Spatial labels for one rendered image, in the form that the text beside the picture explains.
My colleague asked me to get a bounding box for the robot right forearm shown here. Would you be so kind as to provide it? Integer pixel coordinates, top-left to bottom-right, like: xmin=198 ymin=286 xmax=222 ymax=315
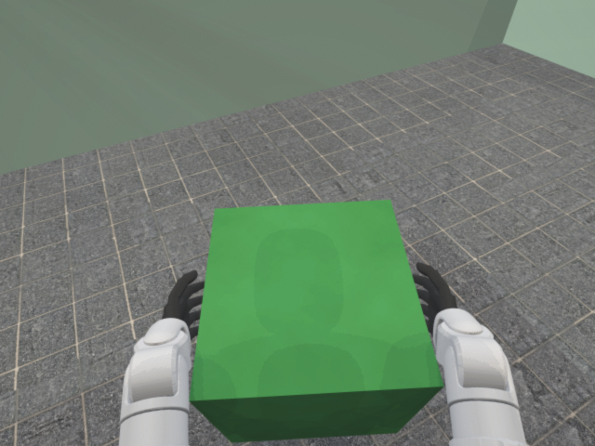
xmin=433 ymin=308 xmax=529 ymax=446

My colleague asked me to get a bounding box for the right robot hand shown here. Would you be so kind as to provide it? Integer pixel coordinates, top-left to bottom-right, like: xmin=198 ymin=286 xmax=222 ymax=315
xmin=412 ymin=262 xmax=457 ymax=336

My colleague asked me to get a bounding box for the carton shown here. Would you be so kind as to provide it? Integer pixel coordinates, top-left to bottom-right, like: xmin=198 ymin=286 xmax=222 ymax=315
xmin=189 ymin=200 xmax=444 ymax=443

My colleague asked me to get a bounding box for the robot left forearm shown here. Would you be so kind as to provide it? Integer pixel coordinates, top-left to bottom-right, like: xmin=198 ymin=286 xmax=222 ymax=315
xmin=119 ymin=318 xmax=192 ymax=446

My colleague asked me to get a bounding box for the left robot hand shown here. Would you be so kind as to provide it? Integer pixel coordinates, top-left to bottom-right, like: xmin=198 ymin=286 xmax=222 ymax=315
xmin=162 ymin=270 xmax=205 ymax=340

